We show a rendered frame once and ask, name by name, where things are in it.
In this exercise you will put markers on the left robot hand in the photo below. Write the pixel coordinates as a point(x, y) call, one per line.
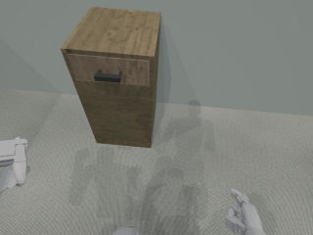
point(12, 155)

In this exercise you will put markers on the right robot hand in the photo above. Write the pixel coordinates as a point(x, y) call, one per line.
point(244, 219)

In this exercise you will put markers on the cabinet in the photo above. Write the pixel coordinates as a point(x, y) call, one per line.
point(118, 113)

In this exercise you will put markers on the handle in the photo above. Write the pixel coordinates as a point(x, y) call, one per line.
point(107, 77)

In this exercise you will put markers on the drawer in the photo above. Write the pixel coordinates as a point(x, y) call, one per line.
point(133, 71)

